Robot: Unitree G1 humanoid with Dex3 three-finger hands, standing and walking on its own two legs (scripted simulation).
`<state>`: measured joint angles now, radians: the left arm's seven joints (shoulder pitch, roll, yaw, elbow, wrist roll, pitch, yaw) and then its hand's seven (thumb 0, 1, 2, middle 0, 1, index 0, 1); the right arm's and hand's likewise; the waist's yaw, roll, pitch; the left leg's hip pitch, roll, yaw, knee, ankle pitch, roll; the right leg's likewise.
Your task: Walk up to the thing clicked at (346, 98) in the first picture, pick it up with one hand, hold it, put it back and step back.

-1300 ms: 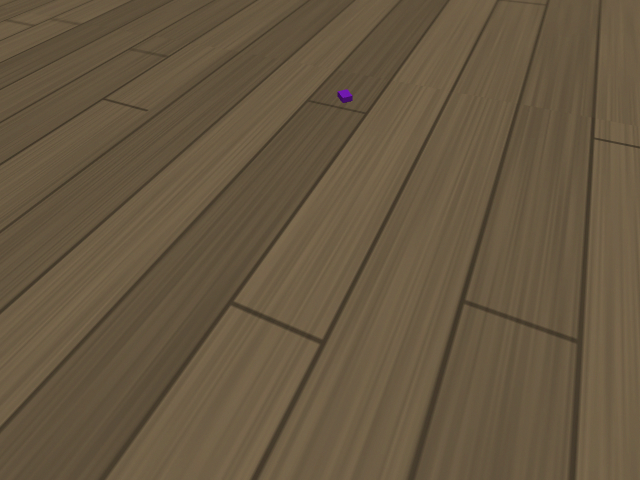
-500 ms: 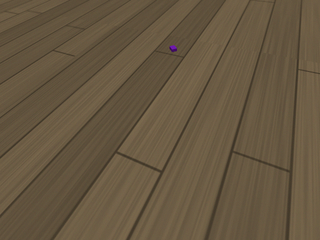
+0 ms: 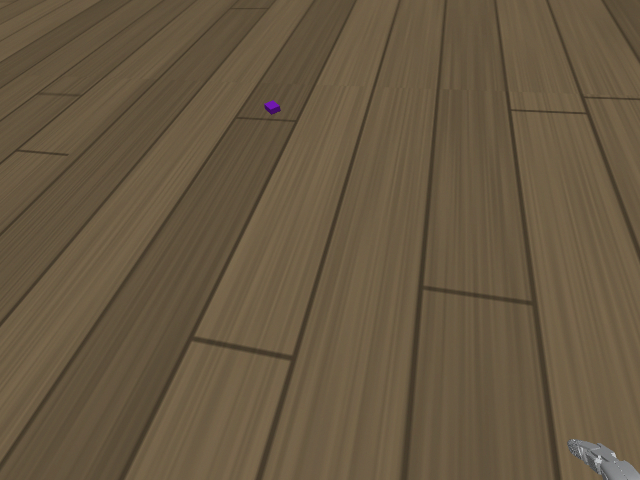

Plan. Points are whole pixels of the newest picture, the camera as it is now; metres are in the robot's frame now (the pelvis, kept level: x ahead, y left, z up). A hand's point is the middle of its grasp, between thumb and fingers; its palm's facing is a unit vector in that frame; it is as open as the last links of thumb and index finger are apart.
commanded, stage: walk up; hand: left
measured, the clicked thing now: (272, 107) +2.23 +0.36 -0.75
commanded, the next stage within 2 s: none
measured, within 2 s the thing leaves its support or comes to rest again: neither
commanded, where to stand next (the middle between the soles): +1.83 +0.57 m, yaw -61 degrees
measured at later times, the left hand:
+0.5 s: hand (162, 381) +0.31 +0.30 -0.14, palm faces -0.27 -0.85 -0.46, open 7.4 cm
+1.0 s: hand (245, 168) +0.83 +0.22 -0.12, palm faces -0.52 -0.69 -0.50, open 7.4 cm
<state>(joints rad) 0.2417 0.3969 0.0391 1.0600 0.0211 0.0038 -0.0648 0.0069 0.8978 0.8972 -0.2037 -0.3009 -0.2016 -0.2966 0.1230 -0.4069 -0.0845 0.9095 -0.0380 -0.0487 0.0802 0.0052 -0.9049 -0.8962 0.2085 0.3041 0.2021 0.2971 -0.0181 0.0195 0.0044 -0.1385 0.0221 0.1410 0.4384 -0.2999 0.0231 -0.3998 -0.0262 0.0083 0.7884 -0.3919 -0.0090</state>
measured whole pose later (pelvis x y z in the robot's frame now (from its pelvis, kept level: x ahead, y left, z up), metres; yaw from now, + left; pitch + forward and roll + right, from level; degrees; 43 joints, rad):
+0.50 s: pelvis +0.25 +0.01 -0.01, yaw -17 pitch -1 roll -3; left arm 0.42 0.43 0.01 0.95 0.00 -0.12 -0.01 0.01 0.89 0.90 -0.21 -0.30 -0.21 -0.30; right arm 0.06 -0.50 -0.07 0.75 -0.04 0.01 0.19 0.01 -0.91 -0.90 0.21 0.30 0.20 0.30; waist 0.05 0.11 0.02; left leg -0.65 0.15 -0.06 0.77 -0.10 -0.03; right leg -0.06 -0.09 0.04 0.45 -0.39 0.04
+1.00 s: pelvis +0.54 +0.06 -0.02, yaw -30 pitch +0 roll +1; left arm 0.13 0.44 0.04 0.92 -0.02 -0.06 0.01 0.00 0.90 0.90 -0.20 -0.30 -0.20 -0.30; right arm 0.39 -0.43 -0.12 0.84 -0.07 0.02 0.09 0.01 -0.91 -0.90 0.20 0.30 0.20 0.30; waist -0.14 0.05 0.04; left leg -0.11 -0.03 0.27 0.60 -0.47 0.05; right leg -0.43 -0.03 -0.14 0.59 -0.18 -0.07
